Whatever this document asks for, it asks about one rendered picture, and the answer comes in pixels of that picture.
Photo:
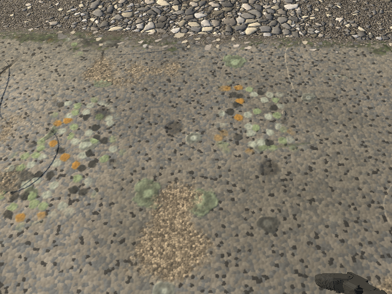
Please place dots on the right robot hand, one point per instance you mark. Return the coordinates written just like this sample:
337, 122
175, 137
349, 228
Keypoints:
349, 283

